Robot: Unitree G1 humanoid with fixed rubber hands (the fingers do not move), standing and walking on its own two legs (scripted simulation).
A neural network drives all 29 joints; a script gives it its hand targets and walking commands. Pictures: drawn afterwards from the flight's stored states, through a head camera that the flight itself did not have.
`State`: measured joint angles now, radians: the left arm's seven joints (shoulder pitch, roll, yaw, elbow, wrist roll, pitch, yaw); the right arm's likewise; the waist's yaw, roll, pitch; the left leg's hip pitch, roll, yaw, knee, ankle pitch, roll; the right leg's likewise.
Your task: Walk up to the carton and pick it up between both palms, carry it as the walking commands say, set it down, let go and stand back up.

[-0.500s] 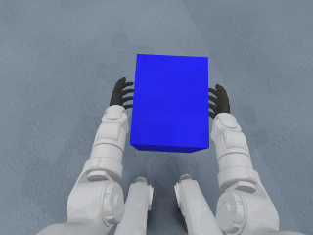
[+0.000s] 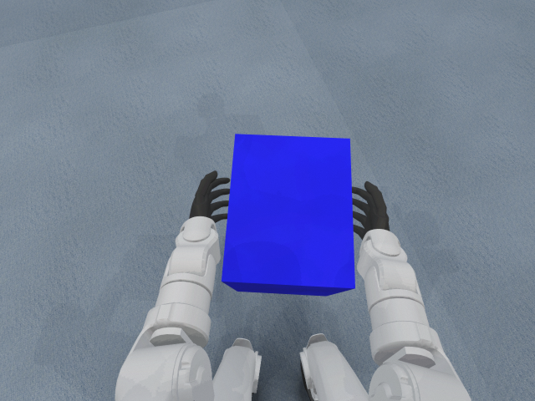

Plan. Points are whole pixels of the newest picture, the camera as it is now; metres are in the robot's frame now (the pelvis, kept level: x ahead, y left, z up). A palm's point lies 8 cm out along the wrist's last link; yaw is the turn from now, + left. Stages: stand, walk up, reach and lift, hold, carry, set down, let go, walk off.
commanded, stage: reach and lift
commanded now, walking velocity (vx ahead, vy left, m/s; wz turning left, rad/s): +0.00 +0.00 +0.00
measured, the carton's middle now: (286, 225) +0.40 -0.02 -0.11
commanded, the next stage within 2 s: none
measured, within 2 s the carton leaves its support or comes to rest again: neither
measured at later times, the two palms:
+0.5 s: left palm (187, 218) +0.37 +0.12 +0.02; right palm (386, 223) +0.35 -0.15 +0.02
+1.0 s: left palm (175, 217) +0.34 +0.12 +0.09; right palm (417, 219) +0.32 -0.15 +0.10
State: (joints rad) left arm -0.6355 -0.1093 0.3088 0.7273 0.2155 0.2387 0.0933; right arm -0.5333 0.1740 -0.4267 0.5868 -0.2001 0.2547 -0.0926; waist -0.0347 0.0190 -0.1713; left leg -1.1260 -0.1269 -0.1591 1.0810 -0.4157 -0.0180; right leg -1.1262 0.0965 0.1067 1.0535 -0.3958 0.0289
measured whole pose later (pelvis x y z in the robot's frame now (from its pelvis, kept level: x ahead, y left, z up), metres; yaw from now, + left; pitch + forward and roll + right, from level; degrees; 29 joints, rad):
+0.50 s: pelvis +0.01 +0.00 +0.05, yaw +0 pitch +17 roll -1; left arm -0.50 -0.15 0.33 0.66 0.28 0.30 0.07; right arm -0.45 0.22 -0.42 0.57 -0.28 0.33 -0.07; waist -0.03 0.00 -0.12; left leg -0.75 -0.10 -0.17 0.78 -0.32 -0.01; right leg -0.75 0.08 0.13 0.76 -0.30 0.02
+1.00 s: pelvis +0.03 +0.01 +0.09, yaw +0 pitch +3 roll -1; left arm -0.34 -0.17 0.24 0.54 0.27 0.49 0.08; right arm -0.33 0.17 -0.32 0.50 -0.26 0.51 -0.04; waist -0.04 -0.01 -0.09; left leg -0.32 -0.08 -0.16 0.52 -0.25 0.01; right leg -0.31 0.06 0.14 0.48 -0.22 0.02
